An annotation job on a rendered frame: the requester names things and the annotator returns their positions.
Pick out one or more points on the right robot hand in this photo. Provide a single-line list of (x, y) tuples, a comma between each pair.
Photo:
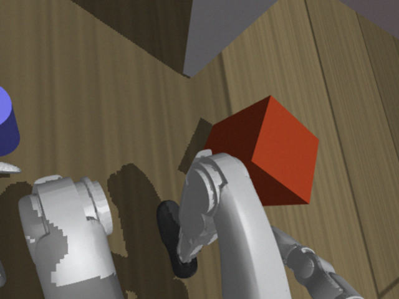
[(285, 243)]

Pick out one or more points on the left robot hand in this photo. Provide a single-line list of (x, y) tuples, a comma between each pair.
[(7, 168)]

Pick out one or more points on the right robot foot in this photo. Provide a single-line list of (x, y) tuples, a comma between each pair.
[(169, 228)]

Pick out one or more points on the right robot arm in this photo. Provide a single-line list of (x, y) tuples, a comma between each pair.
[(318, 276)]

